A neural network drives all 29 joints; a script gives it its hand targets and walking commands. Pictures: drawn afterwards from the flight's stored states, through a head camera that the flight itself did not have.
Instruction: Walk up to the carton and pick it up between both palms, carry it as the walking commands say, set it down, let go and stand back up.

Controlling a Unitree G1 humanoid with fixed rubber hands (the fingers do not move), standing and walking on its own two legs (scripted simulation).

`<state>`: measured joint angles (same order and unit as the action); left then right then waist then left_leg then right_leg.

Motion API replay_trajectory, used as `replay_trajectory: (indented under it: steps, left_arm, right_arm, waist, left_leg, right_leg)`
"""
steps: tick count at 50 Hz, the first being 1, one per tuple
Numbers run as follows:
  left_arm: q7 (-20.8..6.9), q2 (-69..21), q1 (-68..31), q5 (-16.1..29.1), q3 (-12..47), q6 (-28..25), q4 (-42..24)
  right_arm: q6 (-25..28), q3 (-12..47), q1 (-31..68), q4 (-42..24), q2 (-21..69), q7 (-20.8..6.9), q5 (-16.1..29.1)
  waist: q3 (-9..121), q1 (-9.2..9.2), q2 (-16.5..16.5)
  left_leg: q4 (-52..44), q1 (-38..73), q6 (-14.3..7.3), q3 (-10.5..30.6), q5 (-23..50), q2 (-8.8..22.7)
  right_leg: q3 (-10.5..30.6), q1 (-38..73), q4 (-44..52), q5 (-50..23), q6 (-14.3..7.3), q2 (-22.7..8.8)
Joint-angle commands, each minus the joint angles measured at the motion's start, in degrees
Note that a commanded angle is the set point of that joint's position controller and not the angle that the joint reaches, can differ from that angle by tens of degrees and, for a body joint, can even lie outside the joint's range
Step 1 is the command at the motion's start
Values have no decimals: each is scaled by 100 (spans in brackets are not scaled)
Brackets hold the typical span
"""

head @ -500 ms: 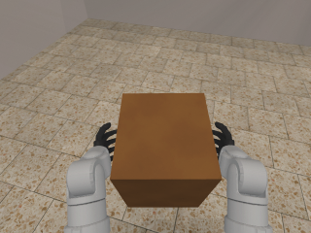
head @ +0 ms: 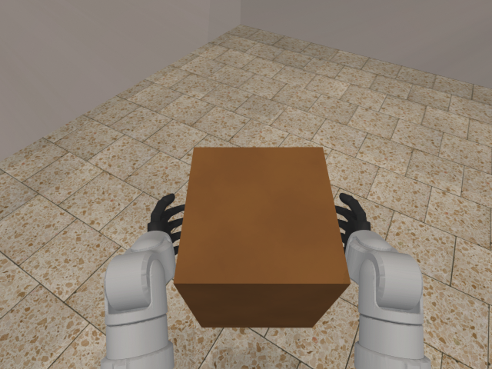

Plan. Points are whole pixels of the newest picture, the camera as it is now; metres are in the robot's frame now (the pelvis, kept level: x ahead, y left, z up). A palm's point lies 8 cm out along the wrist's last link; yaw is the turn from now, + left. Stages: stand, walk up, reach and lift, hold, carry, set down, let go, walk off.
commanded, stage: carry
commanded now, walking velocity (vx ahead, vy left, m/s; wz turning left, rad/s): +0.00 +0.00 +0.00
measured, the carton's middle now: (257, 244) +0.32 +0.01 +0.04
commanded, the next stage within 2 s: none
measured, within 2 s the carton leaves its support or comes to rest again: neither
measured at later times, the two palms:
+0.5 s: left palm (9, 310) +0.18 +0.31 +0.10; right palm (247, 294) +0.21 +0.03 +0.12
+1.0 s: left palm out of the picture +0.10 +0.42 +0.11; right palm out of the picture +0.12 +0.13 +0.11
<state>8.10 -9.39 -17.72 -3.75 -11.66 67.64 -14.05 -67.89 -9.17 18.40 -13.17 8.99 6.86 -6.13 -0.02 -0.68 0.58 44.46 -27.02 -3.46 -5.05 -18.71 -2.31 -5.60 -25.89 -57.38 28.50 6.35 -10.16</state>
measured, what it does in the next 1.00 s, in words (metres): steps to the left: right foot, then left foot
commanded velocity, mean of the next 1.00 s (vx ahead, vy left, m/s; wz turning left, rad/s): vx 0.00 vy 0.00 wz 0.00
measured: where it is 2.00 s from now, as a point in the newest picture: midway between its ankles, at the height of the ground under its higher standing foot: outside the picture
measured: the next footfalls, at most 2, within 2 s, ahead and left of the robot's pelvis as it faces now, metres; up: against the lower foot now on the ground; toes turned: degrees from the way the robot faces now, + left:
right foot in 0.22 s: +0.01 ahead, -0.08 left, -0.01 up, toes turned -8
left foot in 0.34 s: +0.05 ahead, +0.17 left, -0.01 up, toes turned +2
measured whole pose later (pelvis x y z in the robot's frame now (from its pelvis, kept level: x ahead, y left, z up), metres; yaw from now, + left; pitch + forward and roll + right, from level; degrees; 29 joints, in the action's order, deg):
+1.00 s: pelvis -0.18 +0.25 +0.00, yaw +2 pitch +0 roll -3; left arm 9.4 -9.2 -19.2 -4.2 -11.7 69.3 -11.3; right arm -67.4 -11.1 18.3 -9.3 9.3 6.5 -5.6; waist 3.2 -0.9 0.2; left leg 43.3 -23.9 7.4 -0.7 -21.7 -2.6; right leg -6.8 -21.9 -37.9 14.8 0.3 -1.9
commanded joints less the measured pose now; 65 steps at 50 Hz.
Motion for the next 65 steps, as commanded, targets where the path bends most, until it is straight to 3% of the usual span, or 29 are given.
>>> replay_trajectory:
  steps: [1,5,9,10,11,12,14,16,18,21,28,29,30,32,34,36,37,39,43,44,45,48,51,53,55,61,62,63,65]
  left_arm:
    - [-1512,-5155,-3355,2406,4619,88,-165]
    - [-1453,-5116,-3519,2497,4753,14,-424]
    - [-1417,-4918,-3528,2589,4948,-75,-920]
    - [-1456,-4861,-3298,2512,4831,-75,-788]
    - [-1498,-5178,-2597,2369,4630,-84,-513]
    - [-1519,-5295,-3254,2460,4867,-4,-917]
    - [-1586,-4798,-4279,2539,4791,168,-1023]
    - [-1465,-4784,-3214,2138,4366,330,-56]
    - [-1416,-4808,-3084,2089,4445,292,229]
    - [-1408,-5055,-3858,2388,4656,135,-23]
    - [-1443,-4833,-3645,2375,4574,108,-311]
    - [-1482,-4757,-3433,2322,4431,130,-191]
    - [-1523,-4827,-3131,2302,4344,127,-90]
    - [-1581,-4970,-3831,2366,4572,206,-286]
    - [-1529,-4960,-3584,2251,4426,310,88]
    - [-1428,-4903,-3359,2086,4220,297,285]
    - [-1382,-4917,-3505,2088,4329,236,289]
    - [-1386,-4944,-3649,2146,4343,151,294]
    - [-1380,-5066,-3697,2316,4574,82,-214]
    - [-1394,-4954,-3565,2286,4416,97,-168]
    - [-1445,-5009,-3236,2275,4347,99,-189]
    - [-1531,-4929,-3931,2328,4464,258,-246]
    - [-1425,-5007,-3235,2099,4275,288,293]
    - [-1414,-5067,-3577,2143,4356,164,308]
    - [-1407,-5159,-3663,2303,4532,107,122]
    - [-1374,-4982,-3318,2293,4528,99,-289]
    - [-1385,-4994,-3470,2344,4538,65,-406]
    - [-1439,-5048,-3316,2393,4523,26,-418]
    - [-1497,-5075,-3563,2341,4610,153,-614]
  right_arm:
    - [-88,3831,2805,47,5227,-1478,2372]
    - [-12,3790,2715,-16,5238,-1517,2382]
    - [-67,3977,2930,-128,5199,-1552,2488]
    - [-66,3944,2530,23,5174,-1525,2337]
    - [8,3869,2130,-113,5143,-1492,2264]
    - [140,3823,2636,-401,5104,-1486,2244]
    - [9,3858,3186,-22,4833,-1379,2282]
    - [-151,3695,2671,406,4820,-1389,2204]
    - [-174,3500,2727,541,4691,-1505,2151]
    - [-140,3603,3267,301,5096,-1579,2393]
    - [-130,3820,3061,217,5147,-1506,2256]
    - [-120,3804,2948,315,5070,-1460,2218]
    - [-113,3759,2795,232,4901,-1408,2236]
    - [-60,3811,3270,184,4937,-1371,2191]
    - [-137,3767,3247,371,4846,-1393,2287]
    - [-227,3650,3061,570,4877,-1453,2199]
    - [-196,3604,3245,448,4851,-1516,2330]
    - [-214,3744,3455,410,5058,-1559,2433]
    - [-191,3890,3326,326,5280,-1530,2401]
    - [-166,3850,3070,372,5145,-1484,2317]
    - [-96,3794,3135,37,4962,-1419,2371]
    - [-89,3895,3459,199,4988,-1341,2328]
    - [-194,3629,3034,434,4832,-1410,2173]
    - [-174,3658,3327,347,5058,-1496,2334]
    - [-124,3698,3115,266,5216,-1503,2370]
    - [-112,3863,2837,-61,5106,-1445,2300]
    - [-69,3929,3037,-222,5051,-1423,2332]
    - [-18,3902,3052,-414,4992,-1374,2397]
    - [-3,3972,3138,-281,4970,-1343,2309]
  waist:
    - [2732,60,495]
    - [2720,38,693]
    - [2822,-284,2120]
    - [3045,-280,-174]
    - [3410,-73,-3872]
    - [2622,188,-1740]
    - [1506,214,-1081]
    - [1519,295,273]
    - [1543,60,1893]
    - [1614,39,530]
    - [2505,-183,1610]
    - [2569,-204,386]
    - [2691,-117,-2811]
    - [1462,165,-1888]
    - [1475,238,-391]
    - [1568,113,1923]
    - [1342,75,1270]
    - [1344,12,563]
    - [2135,-316,1892]
    - [2410,-289,153]
    - [2856,-133,-3007]
    - [1639,230,-1248]
    - [1535,83,2082]
    - [1321,45,396]
    - [1951,42,571]
    - [2721,-127,1529]
    - [2805,-177,690]
    - [3166,-77,-2262]
    - [2235,142,-1392]
  left_leg:
    - [-1982,2894,1057,2056,4155,1866]
    - [-2330,3064,1684,1510,4833,1551]
    - [-1790,2615,4707,-259,7665,340]
    - [1809,2946,4150,-136,6317,-45]
    - [5186,1880,2375,1299,-1803,334]
    - [3547,684,1070,2631,-2644,528]
    - [322,916,80,1719,-1939,804]
    - [-2193,1898,577,1350,-107,380]
    - [-3355,1468,627,3781,781,2387]
    - [-3832,1080,1594,2841,-2104,1791]
    - [-2675,2503,3411,269,3232,412]
    - [-1048,2494,3440,92,2493,-40]
    - [2206,1744,2214,972,-1199,169]
    - [2073,680,585,2124,-2034,392]
    - [-2173,1186,148,1617,-482,712]
    - [-3497,1991,464,3621,691,1940]
    - [-3632,1306,970,3854,80,2141]
    - [-4349,723,1724,2781,-1791,1690]
    - [-3084,1020,4121,-81,3211,161]
    - [-46,1806,3651,-320,2184,-423]
    - [2764,1797,1927,994,-1544,117]
    - [-511,820,115,1674,-1400,702]
    - [-3314,1922,423,3766,1163,2180]
    - [-3524,1209,998,3457,-514,2001]
    - [-3704,1675,1411,2473,-859,1661]
    - [-2150,2975,3433,331,5956,443]
    - [-533,2470,3395,260,5550,130]
    - [2140,1719,2157,1164,-488,321]
    - [1084,418,582,1886,-2153,401]
  right_leg:
    - [616,-792,-1238,47,48,355]
    - [453,-358,-581,-299,-45,706]
    - [-1588,2177,3843,887,-583,1118]
    - [-1363,2039,5014,-707,-1095,254]
    - [1815,1604,3985,-2389,-1715,-1737]
    - [1737,718,3312,-1589,-1391,-1405]
    - [464,-257,3094,-1337,-750,-1165]
    - [-147,-431,1156,-196,-436,115]
    - [659,-914,-56,914,-99,763]
    - [1020,-416,-795,-341,-332,964]
    - [-1240,1939,3989,657,-870,1202]
    - [-1058,2174,4981,-420,-1166,772]
    - [1735,1642,4392,-1025,-1680,-1008]
    - [1897,-280,4006,-219,-1652,-1459]
    - [356,237,2381,-751,-875,-236]
    - [26,-967,871,214,-250,1069]
    - [916,-713,306,353,-415,1088]
    - [632,53,32,-259,-586,1290]
    - [-1240,2438,3293,459,-1042,1211]
    - [-1023,2098,4540,-381,-1427,764]
    - [1429,1300,3898,-1816,-1628,-701]
    - [1007,176,3051,-1807,-1133,-709]
    - [267,-1220,786,419,-289,1028]
    - [1053,-676,-123,-185,-410,1079]
    - [952,-501,-181,-741,-531,1134]
    - [-1229,1729,4170,133,-756,1342]
    - [-964,2299,4883,-967,-1047,885]
    - [1443,2183,4165,-2075,-1536,-873]
    - [1820,1102,3370,-2020,-1526,-1252]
